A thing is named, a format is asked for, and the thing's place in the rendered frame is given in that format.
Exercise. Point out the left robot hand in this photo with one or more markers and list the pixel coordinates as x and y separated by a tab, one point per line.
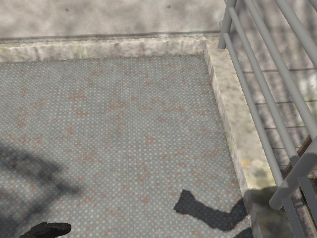
48	230

